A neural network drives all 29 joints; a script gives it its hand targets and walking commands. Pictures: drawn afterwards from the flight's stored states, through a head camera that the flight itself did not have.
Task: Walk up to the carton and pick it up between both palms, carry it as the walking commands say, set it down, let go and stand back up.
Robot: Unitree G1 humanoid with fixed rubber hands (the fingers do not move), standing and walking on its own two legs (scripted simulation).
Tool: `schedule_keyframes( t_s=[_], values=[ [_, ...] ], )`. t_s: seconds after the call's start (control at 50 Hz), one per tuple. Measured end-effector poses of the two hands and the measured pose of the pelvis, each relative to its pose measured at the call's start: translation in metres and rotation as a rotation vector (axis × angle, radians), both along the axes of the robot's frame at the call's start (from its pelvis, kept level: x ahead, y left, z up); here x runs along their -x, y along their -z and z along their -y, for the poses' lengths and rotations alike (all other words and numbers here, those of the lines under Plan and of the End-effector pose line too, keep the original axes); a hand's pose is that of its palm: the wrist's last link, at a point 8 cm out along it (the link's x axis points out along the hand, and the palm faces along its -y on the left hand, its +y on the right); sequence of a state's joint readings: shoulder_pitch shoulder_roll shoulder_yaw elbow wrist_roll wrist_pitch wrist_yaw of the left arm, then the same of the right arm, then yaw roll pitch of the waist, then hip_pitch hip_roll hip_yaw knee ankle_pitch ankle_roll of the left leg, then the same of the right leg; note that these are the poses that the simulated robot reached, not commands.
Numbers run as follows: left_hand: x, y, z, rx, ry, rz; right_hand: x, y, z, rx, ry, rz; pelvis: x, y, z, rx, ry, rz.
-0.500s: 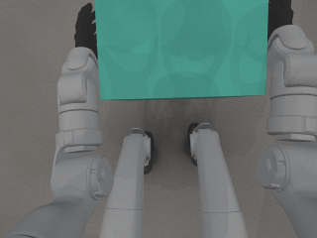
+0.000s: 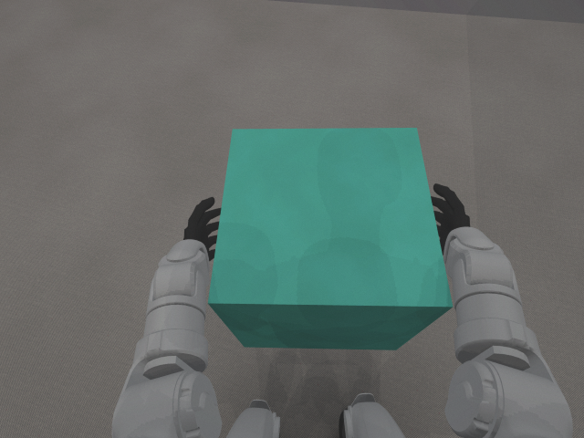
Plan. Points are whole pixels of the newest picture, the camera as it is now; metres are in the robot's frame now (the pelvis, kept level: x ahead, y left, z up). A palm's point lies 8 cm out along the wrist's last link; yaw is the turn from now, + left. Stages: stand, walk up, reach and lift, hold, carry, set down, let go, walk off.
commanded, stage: reach and lift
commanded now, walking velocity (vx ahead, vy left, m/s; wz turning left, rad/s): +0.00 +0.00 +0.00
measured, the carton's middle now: (321, 249) +0.42 -0.01 -0.07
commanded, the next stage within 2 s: none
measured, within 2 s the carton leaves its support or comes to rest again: neither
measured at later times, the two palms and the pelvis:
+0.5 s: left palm (179, 250) +0.36 +0.18 +0.03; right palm (457, 240) +0.38 -0.18 +0.04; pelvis +0.05 +0.01 +0.05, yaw +0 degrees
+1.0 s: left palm (148, 246) +0.33 +0.19 +0.10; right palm (478, 224) +0.36 -0.18 +0.11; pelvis +0.04 +0.01 +0.07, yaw +1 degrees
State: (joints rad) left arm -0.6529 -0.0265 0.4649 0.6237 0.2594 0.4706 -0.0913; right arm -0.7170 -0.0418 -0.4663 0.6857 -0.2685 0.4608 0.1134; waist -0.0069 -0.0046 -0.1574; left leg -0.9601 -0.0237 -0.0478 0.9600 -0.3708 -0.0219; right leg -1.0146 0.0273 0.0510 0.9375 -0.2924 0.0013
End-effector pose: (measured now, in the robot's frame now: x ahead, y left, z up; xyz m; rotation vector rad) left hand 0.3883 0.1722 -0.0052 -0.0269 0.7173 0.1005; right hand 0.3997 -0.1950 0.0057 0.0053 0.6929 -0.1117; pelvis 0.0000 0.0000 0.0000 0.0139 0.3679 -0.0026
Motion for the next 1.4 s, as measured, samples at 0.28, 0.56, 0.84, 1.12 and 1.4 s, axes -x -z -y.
schedule_keyframes(
  t_s=[0.28, 0.56, 0.84, 1.12, 1.4],
  values=[
    [0.027, 0.008, -0.007, -0.031, -0.003, -0.099, 0.018, 0.012, -0.007, 0.030, -0.065, -0.099, -0.045, -0.044, 0.000, 0.009, -0.013, 0.016],
    [0.024, -0.058, -0.009, -0.039, 0.009, 0.061, 0.027, -0.054, -0.010, 0.040, -0.030, 0.062, -0.046, -0.060, -0.010, 0.015, -0.009, 0.121],
    [0.058, -0.087, -0.017, -0.020, -0.035, 0.030, 0.039, -0.095, -0.019, 0.034, -0.071, 0.031, -0.037, -0.069, -0.007, 0.019, -0.011, 0.378],
    [0.058, -0.118, -0.014, -0.021, -0.025, 0.065, 0.049, -0.119, -0.015, 0.015, -0.040, 0.065, -0.047, -0.076, -0.007, 0.016, -0.012, 0.449],
    [0.069, -0.111, -0.021, 0.001, -0.030, 0.028, 0.057, -0.120, -0.023, 0.027, -0.036, 0.028, -0.054, -0.077, -0.009, 0.022, -0.001, 0.500]
  ],
)
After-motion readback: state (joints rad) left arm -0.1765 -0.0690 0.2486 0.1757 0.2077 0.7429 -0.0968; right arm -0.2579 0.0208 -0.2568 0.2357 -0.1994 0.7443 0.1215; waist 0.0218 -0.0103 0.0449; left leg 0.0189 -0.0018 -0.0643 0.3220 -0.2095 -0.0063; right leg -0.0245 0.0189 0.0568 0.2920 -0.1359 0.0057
